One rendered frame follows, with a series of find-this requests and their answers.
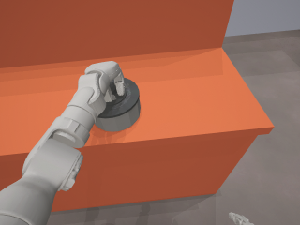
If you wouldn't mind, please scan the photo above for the table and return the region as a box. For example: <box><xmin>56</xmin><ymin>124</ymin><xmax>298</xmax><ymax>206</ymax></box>
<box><xmin>0</xmin><ymin>0</ymin><xmax>274</xmax><ymax>212</ymax></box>

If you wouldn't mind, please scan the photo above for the knob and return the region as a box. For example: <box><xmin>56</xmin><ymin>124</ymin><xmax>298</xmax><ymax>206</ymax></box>
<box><xmin>109</xmin><ymin>82</ymin><xmax>117</xmax><ymax>95</ymax></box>

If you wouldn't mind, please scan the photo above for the right robot hand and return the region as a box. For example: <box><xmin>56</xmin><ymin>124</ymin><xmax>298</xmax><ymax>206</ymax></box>
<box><xmin>229</xmin><ymin>212</ymin><xmax>254</xmax><ymax>225</ymax></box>

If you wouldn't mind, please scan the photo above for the pot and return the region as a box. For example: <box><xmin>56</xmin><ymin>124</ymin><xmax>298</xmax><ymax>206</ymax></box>
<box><xmin>95</xmin><ymin>99</ymin><xmax>141</xmax><ymax>132</ymax></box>

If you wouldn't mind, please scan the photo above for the robot left upper arm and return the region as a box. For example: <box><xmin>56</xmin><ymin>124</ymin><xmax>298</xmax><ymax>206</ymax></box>
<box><xmin>0</xmin><ymin>137</ymin><xmax>84</xmax><ymax>225</ymax></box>

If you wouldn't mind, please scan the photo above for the robot left forearm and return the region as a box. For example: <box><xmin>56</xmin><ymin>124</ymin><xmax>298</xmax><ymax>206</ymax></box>
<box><xmin>22</xmin><ymin>68</ymin><xmax>110</xmax><ymax>175</ymax></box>

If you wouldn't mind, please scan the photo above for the lid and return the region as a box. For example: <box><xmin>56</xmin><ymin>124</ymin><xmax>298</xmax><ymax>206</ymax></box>
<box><xmin>97</xmin><ymin>78</ymin><xmax>140</xmax><ymax>119</ymax></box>

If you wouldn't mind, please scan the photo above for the left robot hand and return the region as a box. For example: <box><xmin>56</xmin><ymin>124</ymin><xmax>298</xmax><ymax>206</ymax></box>
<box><xmin>84</xmin><ymin>61</ymin><xmax>125</xmax><ymax>102</ymax></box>

